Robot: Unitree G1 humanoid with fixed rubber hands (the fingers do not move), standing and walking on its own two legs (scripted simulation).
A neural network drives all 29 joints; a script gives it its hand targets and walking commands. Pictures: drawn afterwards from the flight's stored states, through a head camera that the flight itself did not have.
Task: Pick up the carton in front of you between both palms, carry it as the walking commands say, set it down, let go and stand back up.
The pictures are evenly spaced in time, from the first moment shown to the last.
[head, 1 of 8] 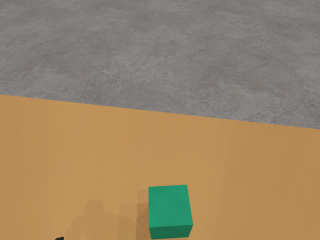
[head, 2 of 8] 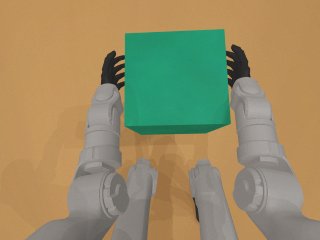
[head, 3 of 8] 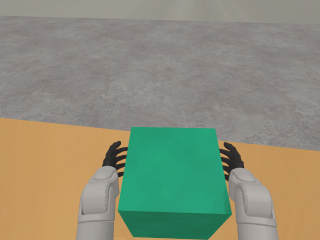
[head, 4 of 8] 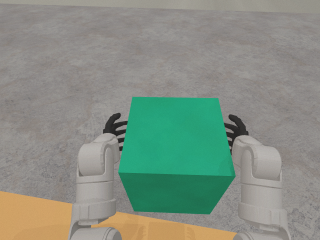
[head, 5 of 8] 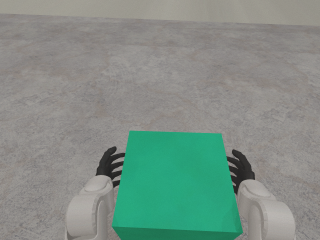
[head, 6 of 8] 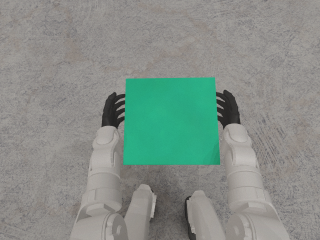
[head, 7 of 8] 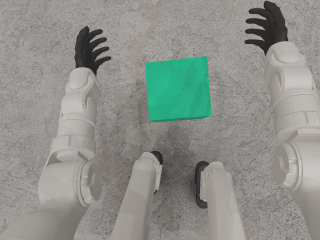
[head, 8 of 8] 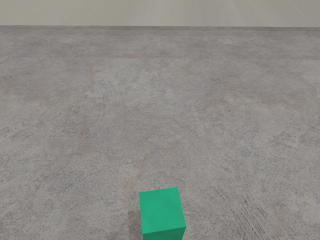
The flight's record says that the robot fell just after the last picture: no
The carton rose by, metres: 0.70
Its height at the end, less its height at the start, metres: -0.12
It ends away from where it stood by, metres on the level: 2.83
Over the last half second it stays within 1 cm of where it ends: yes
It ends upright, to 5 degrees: yes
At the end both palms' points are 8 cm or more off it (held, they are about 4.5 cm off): yes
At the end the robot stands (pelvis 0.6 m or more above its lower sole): yes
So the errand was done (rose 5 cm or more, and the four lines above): yes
